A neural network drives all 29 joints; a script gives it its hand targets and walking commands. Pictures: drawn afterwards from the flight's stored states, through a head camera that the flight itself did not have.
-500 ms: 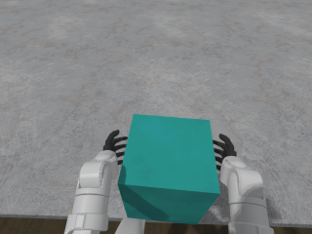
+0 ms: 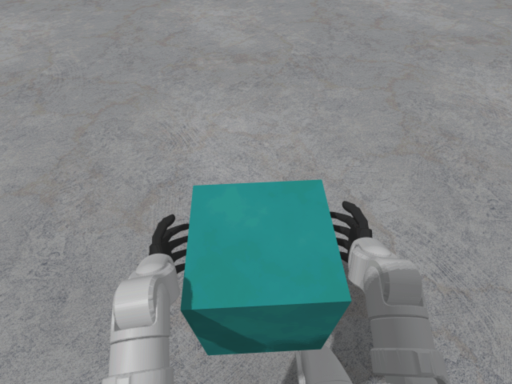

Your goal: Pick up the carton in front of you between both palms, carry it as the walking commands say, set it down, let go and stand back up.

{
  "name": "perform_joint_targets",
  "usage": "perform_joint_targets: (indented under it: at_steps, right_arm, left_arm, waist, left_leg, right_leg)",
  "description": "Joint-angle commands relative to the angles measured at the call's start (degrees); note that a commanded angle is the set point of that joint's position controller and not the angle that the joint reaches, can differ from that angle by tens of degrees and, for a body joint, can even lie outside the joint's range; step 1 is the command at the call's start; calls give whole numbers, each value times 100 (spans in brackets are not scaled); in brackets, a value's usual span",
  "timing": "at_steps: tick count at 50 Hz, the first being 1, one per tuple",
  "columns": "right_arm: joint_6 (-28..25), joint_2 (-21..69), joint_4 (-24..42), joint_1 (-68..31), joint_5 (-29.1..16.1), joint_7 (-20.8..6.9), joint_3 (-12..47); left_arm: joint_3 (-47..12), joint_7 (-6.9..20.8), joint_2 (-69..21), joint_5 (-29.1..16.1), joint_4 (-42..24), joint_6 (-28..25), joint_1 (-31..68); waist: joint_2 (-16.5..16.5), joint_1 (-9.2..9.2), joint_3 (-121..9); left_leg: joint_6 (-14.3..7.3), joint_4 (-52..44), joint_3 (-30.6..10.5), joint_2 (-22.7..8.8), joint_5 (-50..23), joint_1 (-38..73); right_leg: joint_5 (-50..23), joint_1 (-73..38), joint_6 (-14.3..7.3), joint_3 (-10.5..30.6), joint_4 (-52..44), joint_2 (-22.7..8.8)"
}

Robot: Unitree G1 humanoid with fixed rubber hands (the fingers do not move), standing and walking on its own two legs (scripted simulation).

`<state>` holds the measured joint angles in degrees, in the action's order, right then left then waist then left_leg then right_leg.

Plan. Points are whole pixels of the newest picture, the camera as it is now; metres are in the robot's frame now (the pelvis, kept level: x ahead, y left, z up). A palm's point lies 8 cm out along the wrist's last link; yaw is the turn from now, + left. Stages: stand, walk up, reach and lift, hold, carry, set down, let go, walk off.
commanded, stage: carry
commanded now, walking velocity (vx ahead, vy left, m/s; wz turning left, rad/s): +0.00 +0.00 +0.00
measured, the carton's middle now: (261, 272) +0.32 -0.02 -0.02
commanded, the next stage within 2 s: none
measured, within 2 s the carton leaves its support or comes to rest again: neither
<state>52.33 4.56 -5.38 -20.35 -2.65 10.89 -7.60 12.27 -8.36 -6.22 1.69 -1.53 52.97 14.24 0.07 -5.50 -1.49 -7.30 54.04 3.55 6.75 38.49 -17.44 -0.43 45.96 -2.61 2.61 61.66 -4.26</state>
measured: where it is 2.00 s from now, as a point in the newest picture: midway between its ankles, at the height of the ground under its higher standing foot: (255, 370)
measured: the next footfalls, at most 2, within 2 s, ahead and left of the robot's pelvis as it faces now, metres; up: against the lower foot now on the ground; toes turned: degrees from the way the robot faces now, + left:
right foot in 0.18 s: +0.36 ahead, -0.10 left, -0.18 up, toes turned -6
left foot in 0.52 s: +0.43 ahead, +0.10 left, -0.18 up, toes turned +1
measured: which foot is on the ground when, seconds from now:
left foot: down 0.00-0.20, up 0.22-0.50, down 0.52-1.00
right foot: up 0.00-0.16, down 0.18-1.00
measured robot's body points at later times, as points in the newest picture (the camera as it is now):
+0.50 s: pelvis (266, 308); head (272, 77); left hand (190, 187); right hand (306, 175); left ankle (229, 363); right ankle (281, 374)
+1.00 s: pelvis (255, 282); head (253, 94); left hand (185, 146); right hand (306, 139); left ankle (229, 361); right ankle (282, 375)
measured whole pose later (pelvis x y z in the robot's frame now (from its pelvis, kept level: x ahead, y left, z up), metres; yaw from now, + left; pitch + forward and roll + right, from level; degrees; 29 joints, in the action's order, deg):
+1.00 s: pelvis +0.35 -0.01 -0.12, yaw -1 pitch +1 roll +0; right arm 61.7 4.9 -1.5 -23.3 3.2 8.1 -11.2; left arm 11.2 -8.1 -5.0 2.9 1.3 62.4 23.1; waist -0.2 0.1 -7.5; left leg -0.9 33.0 2.4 -0.2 13.9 -20.3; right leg 20.2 14.8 -2.5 -4.8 33.5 0.6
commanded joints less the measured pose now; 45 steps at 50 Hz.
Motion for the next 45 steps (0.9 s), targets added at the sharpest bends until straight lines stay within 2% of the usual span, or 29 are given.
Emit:
perform_joint_targets:
  at_steps: [1, 3, 5, 6, 7, 8, 9, 10, 11, 12, 13, 14, 15, 16, 17, 18, 21, 22, 24, 25, 26, 27, 28, 29, 30, 34, 36, 39, 45]
  right_arm:
    - [-208, 4916, 897, -3151, -1285, -743, 3613]
    - [-269, 4810, 893, -2841, -1173, -732, 3571]
    - [-285, 4633, 898, -2520, -1144, -701, 3595]
    - [-257, 4519, 848, -2413, -1110, -673, 3537]
    - [-224, 4415, 794, -2314, -1033, -626, 3498]
    - [-193, 4357, 908, -2367, -1052, -615, 3559]
    - [-141, 4195, 978, -2503, -1003, -591, 3480]
    - [-75, 4022, 1047, -2504, -985, -575, 3387]
    - [36, 3999, 908, -2468, -1048, -542, 3284]
    - [67, 3899, 891, -2190, -1053, -495, 3202]
    - [33, 4054, 1014, -2277, -1091, -462, 3266]
    - [-33, 4227, 1127, -2351, -1076, -459, 3293]
    - [-85, 4433, 1275, -2451, -1051, -469, 3213]
    - [-127, 4552, 1433, -2634, -994, -495, 3245]
    - [-193, 4739, 1536, -2733, -962, -515, 3332]
    - [-264, 4813, 1579, -2717, -966, -542, 3413]
    - [-406, 4938, 1641, -2561, -916, -622, 3668]
    - [-441, 4907, 1603, -2495, -866, -655, 3709]
    - [-479, 4878, 1609, -2382, -829, -722, 3824]
    - [-477, 4828, 1609, -2340, -808, -759, 3836]
    - [-451, 4746, 1606, -2302, -766, -796, 3796]
    - [-423, 4618, 1581, -2219, -755, -820, 3765]
    - [-387, 4541, 1522, -2102, -765, -815, 3748]
    - [-348, 4532, 1523, -2141, -790, -823, 3738]
    - [-286, 4513, 1550, -2189, -816, -832, 3707]
    - [36, 4263, 1496, -2229, -782, -805, 3588]
    - [219, 4147, 1443, -2334, -746, -750, 3451]
    - [493, 4037, 1313, -2594, -706, -675, 3256]
    - [843, 4193, 933, -3205, -643, -621, 2961]
  left_arm:
    - [-3732, 386, -4381, -1237, -749, -339, 3768]
    - [-3806, 375, -4247, -1219, -829, -341, 3602]
    - [-3775, 330, -3967, -1177, -927, -310, 3391]
    - [-3748, 287, -3815, -1139, -874, -274, 3253]
    - [-3721, 247, -3682, -1072, -848, -230, 3067]
    - [-3656, 224, -3504, -1035, -883, -185, 3012]
    - [-3576, 217, -3391, -973, -832, -120, 3234]
    - [-3394, 180, -3008, -937, -862, -73, 3445]
    - [-3343, 122, -2989, -1068, -361, -32, 2809]
    - [-3416, 121, -3201, -1164, -185, -29, 2243]
    - [-3398, 146, -3374, -1238, -369, -68, 2343]
    - [-3548, 192, -3725, -1377, -563, -112, 2636]
    - [-3761, 250, -4074, -1544, -788, -172, 3011]
    - [-3852, 308, -4343, -1643, -880, -257, 3239]
    - [-4038, 373, -4598, -1765, -1079, -335, 3423]
    - [-4154, 422, -4660, -1830, -1169, -411, 3543]
    - [-4344, 564, -4715, -1858, -1165, -551, 3316]
    - [-4415, 607, -4707, -1846, -1169, -580, 3312]
    - [-4487, 668, -4644, -1785, -1122, -597, 3231]
    - [-4505, 683, -4606, -1753, -1103, -586, 3201]
    - [-4494, 684, -4537, -1678, -1079, -565, 3187]
    - [-4499, 682, -4486, -1611, -1048, -512, 3079]
    - [-4473, 662, -4421, -1554, -1088, -444, 2943]
    - [-4420, 643, -4356, -1527, -1156, -382, 3066]
    - [-4379, 621, -4323, -1512, -1178, -322, 3189]
    - [-4122, 527, -4121, -1340, -896, -11, 3062]
    - [-3929, 482, -3981, -1251, -791, 174, 3076]
    - [-3654, 428, -3824, -1139, -625, 438, 3248]
    - [-3313, 391, -3925, -1028, -255, 790, 3799]
  waist:
    - [81, -196, -1502]
    - [-243, -297, -1403]
    - [-591, -334, -1387]
    - [-694, -222, -1441]
    - [-806, 128, -1754]
    - [-623, 382, -1731]
    - [-411, 653, -1704]
    - [894, 438, -1841]
    - [1627, 773, -2903]
    - [1053, 1187, -3379]
    - [639, 1063, -3379]
    - [242, 887, -3453]
    - [120, 909, -3522]
    - [311, 800, -3469]
    - [14, 714, -3110]
    - [166, 660, -2922]
    - [924, 666, -3049]
    - [1008, 693, -3152]
    - [780, 609, -3219]
    - [640, 539, -3127]
    - [558, 483, -3071]
    - [-142, 499, -3311]
    - [-833, 476, -3480]
    - [-1120, 512, -3390]
    - [-1026, 568, -3228]
    - [-181, 606, -2806]
    - [48, 597, -2617]
    - [77, 594, -2336]
    - [-18, 591, -1703]
  left_leg:
    - [-587, -688, -1609, -934, -3242, 1077]
    - [-459, -469, -1362, -885, -3212, 870]
    - [-195, 377, -820, -531, -3714, 756]
    - [-119, 745, -775, -535, -3863, 1023]
    - [-94, 1190, -919, -733, -4420, 1248]
    - [24, 1958, -709, -630, -5105, 1201]
    - [203, 2844, -636, -563, -4734, 566]
    - [538, 4490, -135, 275, 543, -1063]
    - [899, 5766, -719, 283, 1598, -3509]
    - [847, 5038, -860, -97, 786, -3609]
    - [786, 4374, -836, -450, 443, -3490]
    - [727, 3958, -681, -700, 335, -3074]
    - [680, 3353, -934, -850, -686, -3193]
    - [676, 3097, -806, -885, -929, -2512]
    - [764, 1953, -739, -940, -1390, -2077]
    - [814, 898, -529, -887, -1377, -1699]
    - [721, -449, -273, -693, -2129, -981]
    - [673, -796, -149, -614, -2383, -883]
    - [558, -1698, -74, -555, -3048, -261]
    - [464, -2376, -111, -605, -3766, 169]
    - [271, -2505, -526, -947, -4624, 717]
    - [-138, -1864, -1373, -1899, -7754, 1666]
    - [-364, -1775, -1678, -2212, -8688, 1975]
    - [-284, -1931, -1683, -2196, -8383, 1826]
    - [-113, -1979, -1474, -2038, -7955, 1529]
    - [208, -1797, -854, -1510, -6070, 707]
    - [240, -1799, -795, -1449, -5569, 563]
    - [287, -1925, -814, -1489, -5255, 522]
    - [416, -2389, -843, -1421, -3883, 270]
  right_leg:
    - [-2180, -179, 75, -380, -2110, 211]
    - [-2544, -908, 136, -691, -2782, 338]
    - [-3222, -1754, -2, -962, -3607, 528]
    - [-3218, -1981, -49, -991, -3936, 512]
    - [-3284, -2587, -160, -767, -4247, 262]
    - [-3361, -3172, -31, -1172, -4839, 373]
    - [-3454, -4250, 43, -1247, -4960, 246]
    - [-7778, -5742, -317, -611, -3380, -821]
    - [-9870, -8467, -1479, 1151, -1777, -2199]
    - [-8302, -8240, -1476, 1309, -2137, -1967]
    - [-6546, -7695, -1555, 1425, -2448, -1910]
    - [-5431, -6915, -1519, 1528, -2576, -1777]
    - [-4067, -6521, -1539, 1552, -2694, -1642]
    - [-3766, -5551, -1444, 1424, -2879, -1515]
    - [-3039, -4686, -1370, 1064, -3298, -1369]
    - [-2747, -4305, -1292, 729, -3455, -1184]
    - [-3881, -4275, -1102, -11, -3060, -814]
    - [-4097, -4453, -1048, -192, -2888, -717]
    - [-3826, -4297, -891, -388, -2560, -653]
    - [-3350, -4067, -718, -453, -2362, -532]
    - [-2396, -3625, -505, -379, -2268, -449]
    - [-582, -2859, -157, -464, -2015, -198]
    - [918, -2730, 29, -411, -2107, 105]
    - [1554, -2834, 88, -409, -2309, 157]
    - [1406, -3122, 68, -415, -2482, 125]
    - [-1061, -3806, -115, -142, -2637, -294]
    - [-1468, -3794, -114, -129, -2685, -381]
    - [-890, -3620, -66, -150, -2837, -357]
    - [445, -3252, -76, -38, -3300, -361]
